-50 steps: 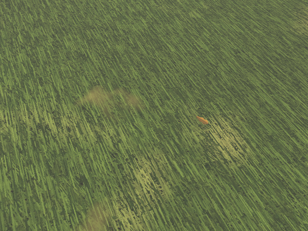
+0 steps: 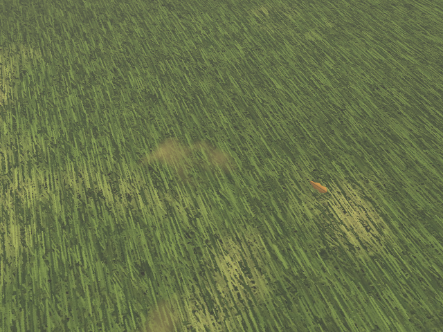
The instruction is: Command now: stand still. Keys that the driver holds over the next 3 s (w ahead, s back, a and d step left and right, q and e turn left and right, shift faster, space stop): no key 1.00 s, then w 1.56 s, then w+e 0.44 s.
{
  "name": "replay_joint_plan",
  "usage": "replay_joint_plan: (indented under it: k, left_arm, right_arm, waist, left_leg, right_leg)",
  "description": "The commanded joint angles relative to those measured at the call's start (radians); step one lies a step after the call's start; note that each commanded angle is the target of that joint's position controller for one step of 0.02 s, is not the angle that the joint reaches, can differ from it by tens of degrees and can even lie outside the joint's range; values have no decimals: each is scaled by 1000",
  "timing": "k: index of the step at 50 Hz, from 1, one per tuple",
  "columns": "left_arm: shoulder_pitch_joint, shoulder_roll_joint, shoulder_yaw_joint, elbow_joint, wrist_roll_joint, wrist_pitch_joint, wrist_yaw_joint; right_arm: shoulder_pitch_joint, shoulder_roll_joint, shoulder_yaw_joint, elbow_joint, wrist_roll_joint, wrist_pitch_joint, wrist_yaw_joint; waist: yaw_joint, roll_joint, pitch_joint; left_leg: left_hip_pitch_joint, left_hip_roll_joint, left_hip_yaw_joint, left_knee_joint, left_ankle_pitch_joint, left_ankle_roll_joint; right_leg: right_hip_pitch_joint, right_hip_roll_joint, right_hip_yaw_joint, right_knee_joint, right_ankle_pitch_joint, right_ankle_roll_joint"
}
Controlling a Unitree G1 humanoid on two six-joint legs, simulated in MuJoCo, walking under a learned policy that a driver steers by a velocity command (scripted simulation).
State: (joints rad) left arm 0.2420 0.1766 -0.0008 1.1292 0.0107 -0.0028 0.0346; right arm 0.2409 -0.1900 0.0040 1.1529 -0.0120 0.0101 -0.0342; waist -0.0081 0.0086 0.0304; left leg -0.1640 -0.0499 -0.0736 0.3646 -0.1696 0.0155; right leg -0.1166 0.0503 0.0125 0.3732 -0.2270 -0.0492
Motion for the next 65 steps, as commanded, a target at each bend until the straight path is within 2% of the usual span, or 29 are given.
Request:
replay_joint_plan:
  k: [1,19,50,51,52,53,54,55,56,57,59,61,65]
  left_arm:
    - [40,87,10,-12,0,-7,4]
    - [96,59,2,11,0,-10,10]
    - [148,38,1,6,0,-15,15]
    - [156,35,0,7,1,-15,14]
    - [159,47,5,6,2,-13,14]
    - [173,78,18,7,1,-7,13]
    - [204,108,32,11,-1,0,12]
    - [236,121,41,14,1,5,10]
    - [267,120,47,19,5,4,7]
    - [293,111,49,24,14,-2,5]
    - [303,116,55,21,23,-22,1]
    - [287,110,55,10,18,-42,-2]
    - [284,113,54,-5,16,-65,-2]
  right_arm:
    - [44,-86,-9,-5,0,-5,-4]
    - [68,-52,1,24,2,-5,-11]
    - [110,-24,5,37,4,-3,-16]
    - [114,-17,7,38,2,-2,-16]
    - [107,-17,6,34,-2,-1,-16]
    - [94,-22,3,22,-8,0,-14]
    - [72,-26,-1,4,-16,-1,-9]
    - [42,-28,-3,-19,-26,-3,-2]
    - [6,-26,-4,-43,-35,-9,5]
    - [-33,-27,-7,-68,-36,-17,11]
    - [-60,-28,-15,-99,-33,-38,23]
    - [-70,-35,-25,-117,-26,-58,36]
    - [-133,-39,-37,-173,-11,-65,51]
  waist:
    - [-1,-14,27]
    - [2,-10,34]
    - [2,-12,45]
    - [7,-15,27]
    - [13,-29,39]
    - [24,-62,54]
    - [41,-108,70]
    - [59,-132,112]
    - [78,-137,159]
    - [90,-127,194]
    - [74,-74,203]
    - [55,-54,163]
    - [48,-107,121]
  left_leg:
    - [-4,108,-90,-45,72,29]
    - [-15,110,-76,-24,84,22]
    - [-25,113,-58,2,82,7]
    - [-21,105,-52,0,34,8]
    - [-39,87,-37,19,-27,11]
    - [-83,54,-4,78,-119,17]
    - [-160,19,39,170,-226,25]
    - [-251,5,79,250,-288,33]
    - [-321,26,103,330,-305,38]
    - [-396,58,100,424,-318,39]
    - [-512,99,80,526,-288,41]
    - [-516,108,86,500,-231,36]
    - [-369,81,130,348,-166,33]
  right_leg:
    - [-51,-130,117,-80,71,-19]
    - [-43,-126,116,-68,118,-24]
    - [-27,-128,119,-67,186,-30]
    - [-20,-124,125,-87,88,-33]
    - [-28,-122,143,-113,-55,-40]
    - [-30,-130,180,-139,-219,-61]
    - [-19,-166,248,-170,-403,-100]
    - [-19,-225,324,-212,-540,-144]
    - [-33,-283,395,-247,-596,-185]
    - [-30,-331,450,-274,-577,-219]
    - [31,-355,459,-278,-454,-243]
    - [74,-322,379,-260,-306,-222]
    - [17,-274,254,-218,-129,-192]
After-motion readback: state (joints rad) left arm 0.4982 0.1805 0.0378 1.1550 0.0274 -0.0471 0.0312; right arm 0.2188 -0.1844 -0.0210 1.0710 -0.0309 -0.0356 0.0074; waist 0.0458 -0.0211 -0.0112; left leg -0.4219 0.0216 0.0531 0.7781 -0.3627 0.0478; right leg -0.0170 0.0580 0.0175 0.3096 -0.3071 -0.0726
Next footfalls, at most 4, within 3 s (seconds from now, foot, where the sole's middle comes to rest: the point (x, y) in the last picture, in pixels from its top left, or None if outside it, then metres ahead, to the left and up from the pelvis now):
1.40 left None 0.21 0.13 -0.78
1.92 right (240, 323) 0.55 -0.02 -0.78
2.46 left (190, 236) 0.87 0.15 -0.78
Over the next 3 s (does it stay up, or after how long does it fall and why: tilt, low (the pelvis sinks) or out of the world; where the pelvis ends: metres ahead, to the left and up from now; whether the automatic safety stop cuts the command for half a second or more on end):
stays up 0.99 0.06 -0.02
